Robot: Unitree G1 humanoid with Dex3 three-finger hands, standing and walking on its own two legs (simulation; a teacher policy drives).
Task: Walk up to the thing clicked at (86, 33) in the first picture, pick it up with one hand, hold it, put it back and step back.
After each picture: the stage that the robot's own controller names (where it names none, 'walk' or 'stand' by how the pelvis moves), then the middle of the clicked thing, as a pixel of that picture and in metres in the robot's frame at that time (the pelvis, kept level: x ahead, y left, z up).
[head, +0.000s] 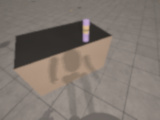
stand; (86, 31) +0.96 +0.14 +0.04
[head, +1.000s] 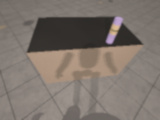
walk; (113, 31) +0.85 -0.10 +0.07
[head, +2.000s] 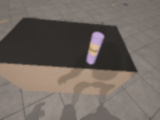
walk; (93, 50) +0.51 +0.03 +0.08
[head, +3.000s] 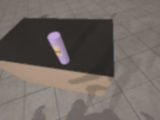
walk; (60, 50) +0.45 +0.27 +0.08
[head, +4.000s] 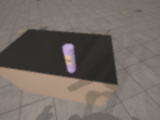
stand; (70, 59) +0.45 +0.21 +0.04
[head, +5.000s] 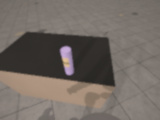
stand; (68, 62) +0.44 +0.22 +0.04
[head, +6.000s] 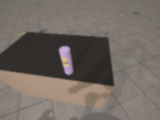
stand; (67, 61) +0.44 +0.22 +0.04
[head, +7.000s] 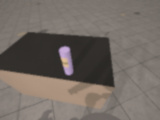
stand; (67, 62) +0.44 +0.23 +0.04
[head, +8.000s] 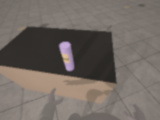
rise first; (67, 58) +0.45 +0.22 +0.04
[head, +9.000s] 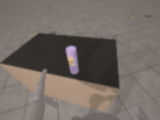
go down; (73, 61) +0.45 +0.21 +0.04
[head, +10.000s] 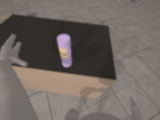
go down; (65, 53) +0.46 +0.19 +0.07
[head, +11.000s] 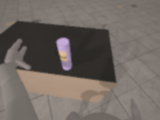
approach; (65, 56) +0.45 +0.20 +0.07
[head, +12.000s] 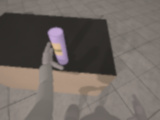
close in; (60, 49) +0.46 +0.21 +0.11
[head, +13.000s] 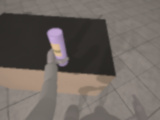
lift; (59, 50) +0.45 +0.21 +0.11
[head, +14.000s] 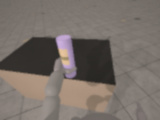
lift; (67, 58) +0.34 +0.17 +0.21
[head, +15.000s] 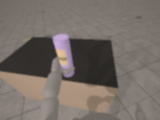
hold; (65, 58) +0.33 +0.18 +0.22
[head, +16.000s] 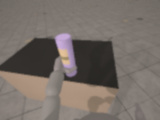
hold; (67, 57) +0.33 +0.17 +0.22
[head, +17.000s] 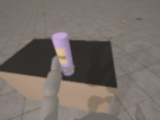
hold; (65, 56) +0.33 +0.18 +0.23
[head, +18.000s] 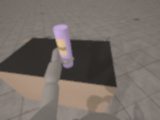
crouch; (64, 49) +0.38 +0.19 +0.25
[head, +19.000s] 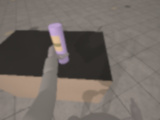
lower; (60, 45) +0.47 +0.21 +0.17
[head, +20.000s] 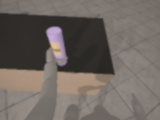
lower; (58, 49) +0.46 +0.20 +0.11
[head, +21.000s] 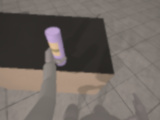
lower; (57, 49) +0.45 +0.21 +0.11
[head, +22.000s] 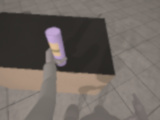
lower; (58, 49) +0.45 +0.21 +0.11
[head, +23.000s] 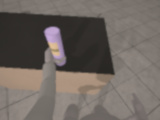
lower; (57, 49) +0.45 +0.21 +0.11
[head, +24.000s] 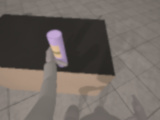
withdraw; (59, 51) +0.44 +0.21 +0.11
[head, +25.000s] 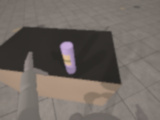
sink last; (69, 59) +0.42 +0.19 +0.08
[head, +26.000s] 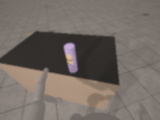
stand; (71, 59) +0.45 +0.21 +0.07
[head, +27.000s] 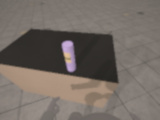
stand; (69, 58) +0.45 +0.20 +0.08
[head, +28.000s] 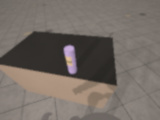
stand; (71, 61) +0.45 +0.20 +0.04
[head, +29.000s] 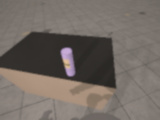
stand; (69, 63) +0.43 +0.21 +0.04
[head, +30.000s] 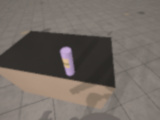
stand; (68, 62) +0.43 +0.21 +0.04
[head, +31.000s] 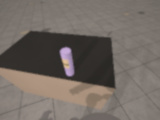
stand; (68, 63) +0.42 +0.21 +0.04
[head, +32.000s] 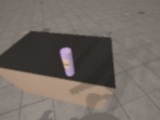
stand; (68, 63) +0.42 +0.21 +0.04
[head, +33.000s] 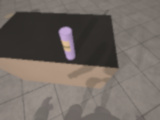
walk; (68, 46) +0.50 +0.20 +0.06
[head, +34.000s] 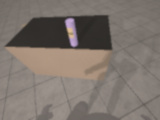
walk; (72, 33) +0.71 +0.26 +0.06
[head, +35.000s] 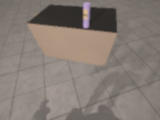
stand; (86, 16) +1.05 +0.15 +0.07
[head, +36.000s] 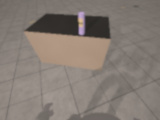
stand; (81, 24) +1.03 +0.21 +0.05
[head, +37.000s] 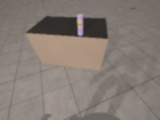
stand; (80, 25) +1.08 +0.22 +0.04
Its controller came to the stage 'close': yes
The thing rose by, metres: 0.20
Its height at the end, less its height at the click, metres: +0.00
